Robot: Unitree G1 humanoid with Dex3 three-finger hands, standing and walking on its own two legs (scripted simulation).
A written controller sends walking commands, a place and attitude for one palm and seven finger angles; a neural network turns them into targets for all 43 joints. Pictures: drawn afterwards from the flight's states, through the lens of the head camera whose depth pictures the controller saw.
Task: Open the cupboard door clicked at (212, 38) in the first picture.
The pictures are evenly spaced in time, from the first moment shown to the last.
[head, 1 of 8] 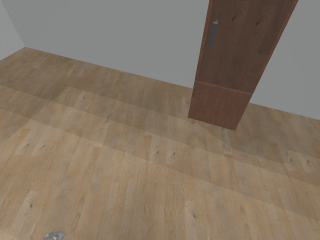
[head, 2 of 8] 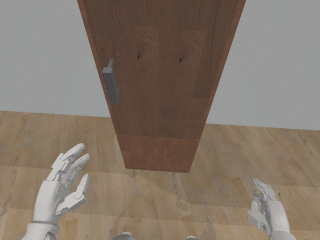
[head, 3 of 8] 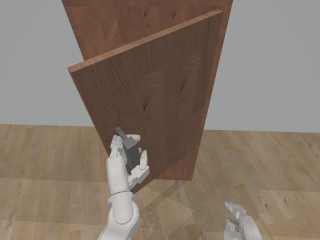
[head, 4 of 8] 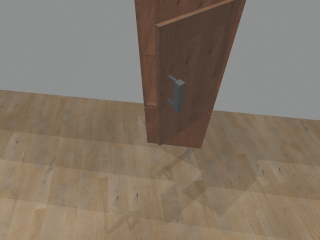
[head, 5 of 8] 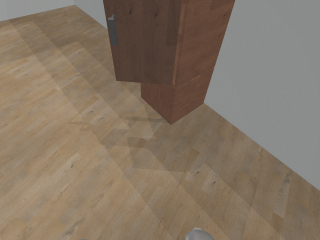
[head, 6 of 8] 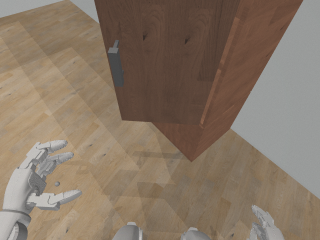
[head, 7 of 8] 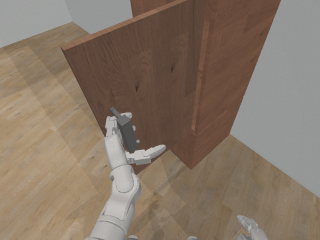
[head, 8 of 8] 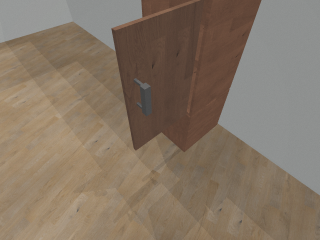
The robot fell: no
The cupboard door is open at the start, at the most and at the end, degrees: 0 90 90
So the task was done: yes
